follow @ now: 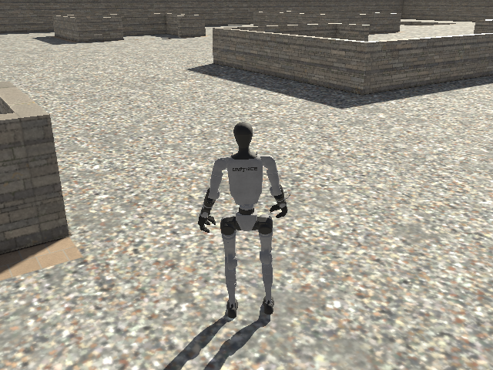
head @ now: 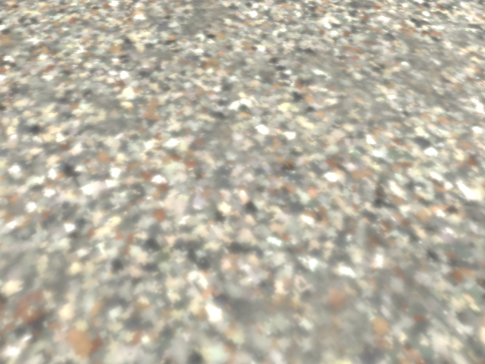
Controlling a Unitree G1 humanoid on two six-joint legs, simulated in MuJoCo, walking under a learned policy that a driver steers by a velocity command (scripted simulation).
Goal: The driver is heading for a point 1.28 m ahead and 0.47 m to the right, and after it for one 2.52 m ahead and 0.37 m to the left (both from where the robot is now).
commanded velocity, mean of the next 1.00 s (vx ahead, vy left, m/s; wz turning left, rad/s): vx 0.02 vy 0.00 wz -0.58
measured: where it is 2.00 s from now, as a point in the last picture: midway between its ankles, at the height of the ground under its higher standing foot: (388, 334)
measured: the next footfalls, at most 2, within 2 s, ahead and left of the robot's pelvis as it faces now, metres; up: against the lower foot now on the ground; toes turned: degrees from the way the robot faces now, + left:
right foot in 0.16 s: +0.00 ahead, -0.12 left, +0.00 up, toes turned -11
left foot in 0.68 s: +0.16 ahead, +0.04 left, +0.00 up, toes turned -42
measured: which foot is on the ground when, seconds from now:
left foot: down 0.00-0.18, up 0.20-0.66, down 0.68-1.00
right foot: up 0.00-0.14, down 0.16-0.68, up 0.70-1.00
